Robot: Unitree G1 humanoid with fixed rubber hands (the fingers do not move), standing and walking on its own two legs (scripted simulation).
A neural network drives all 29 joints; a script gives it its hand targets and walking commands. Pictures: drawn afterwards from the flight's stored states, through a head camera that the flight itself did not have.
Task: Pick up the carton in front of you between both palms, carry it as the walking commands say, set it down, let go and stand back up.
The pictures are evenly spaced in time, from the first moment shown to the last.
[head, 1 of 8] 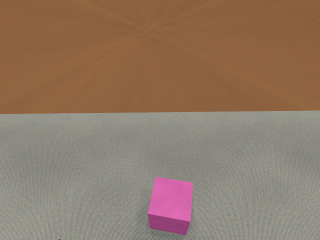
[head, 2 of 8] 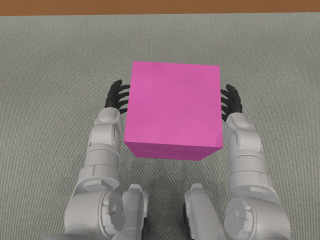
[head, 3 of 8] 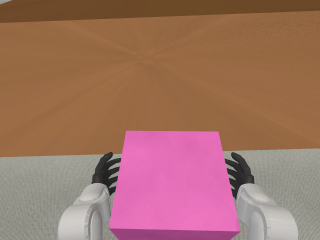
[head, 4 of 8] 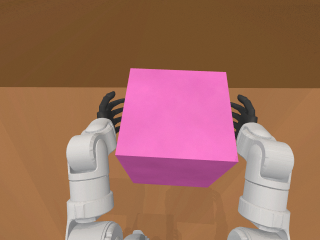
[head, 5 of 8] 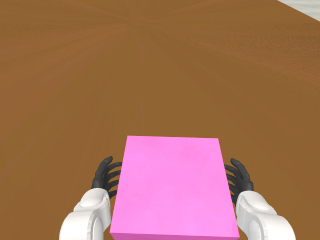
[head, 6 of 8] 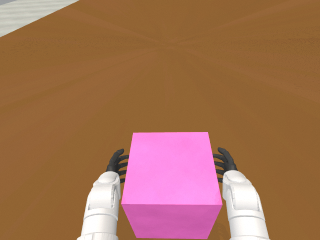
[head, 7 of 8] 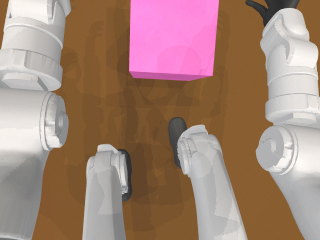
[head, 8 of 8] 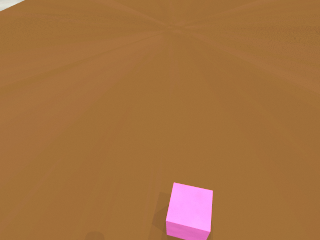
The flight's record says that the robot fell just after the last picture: no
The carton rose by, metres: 1.00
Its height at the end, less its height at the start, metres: +0.29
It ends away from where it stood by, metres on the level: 6.20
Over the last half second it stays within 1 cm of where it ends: yes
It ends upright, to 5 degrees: yes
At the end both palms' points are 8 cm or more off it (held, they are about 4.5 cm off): yes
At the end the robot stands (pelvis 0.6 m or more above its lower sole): yes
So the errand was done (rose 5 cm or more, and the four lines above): yes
